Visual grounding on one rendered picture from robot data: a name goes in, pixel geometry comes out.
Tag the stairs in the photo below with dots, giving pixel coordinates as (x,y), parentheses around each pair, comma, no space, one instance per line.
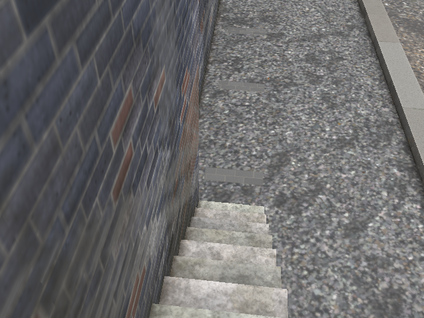
(225,268)

